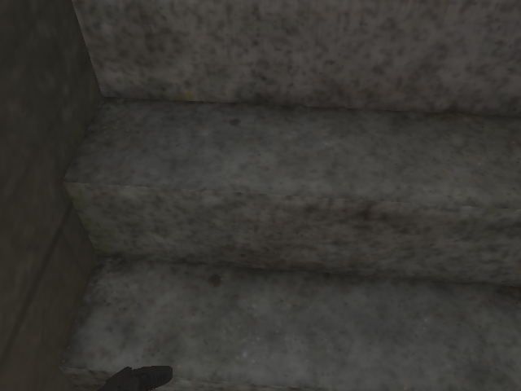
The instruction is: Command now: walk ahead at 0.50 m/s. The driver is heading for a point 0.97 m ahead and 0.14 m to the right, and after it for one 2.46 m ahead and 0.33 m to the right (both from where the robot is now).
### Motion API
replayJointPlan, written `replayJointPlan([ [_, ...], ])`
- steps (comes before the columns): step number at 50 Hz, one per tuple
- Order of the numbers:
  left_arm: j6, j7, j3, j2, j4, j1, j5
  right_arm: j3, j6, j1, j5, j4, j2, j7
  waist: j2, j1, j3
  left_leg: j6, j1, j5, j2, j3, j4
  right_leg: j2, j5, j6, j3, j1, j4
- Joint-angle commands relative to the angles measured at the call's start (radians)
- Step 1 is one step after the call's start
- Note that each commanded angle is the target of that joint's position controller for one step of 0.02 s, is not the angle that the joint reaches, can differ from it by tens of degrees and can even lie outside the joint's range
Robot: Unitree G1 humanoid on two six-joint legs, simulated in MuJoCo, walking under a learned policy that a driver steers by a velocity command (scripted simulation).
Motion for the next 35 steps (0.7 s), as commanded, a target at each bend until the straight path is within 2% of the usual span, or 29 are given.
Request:
replayJointPlan([
  [1,-0.018,0.002,0.016,0.061,-0.092,-0.065,0.000,-0.011,-0.017,-0.042,0.000,-0.087,-0.046,-0.002,-0.008,0.000,-0.110,0.041,0.066,0.306,0.114,-0.092,-0.019,-0.124,0.312,-0.026,0.098,0.028,-0.036],
  [35,-0.019,0.001,0.016,0.062,-0.090,-0.065,0.000,-0.011,-0.017,-0.040,0.000,-0.087,-0.047,-0.002,-0.008,0.000,-0.109,0.041,0.066,0.304,0.114,-0.089,-0.018,-0.124,0.309,-0.025,0.098,0.026,-0.036],
])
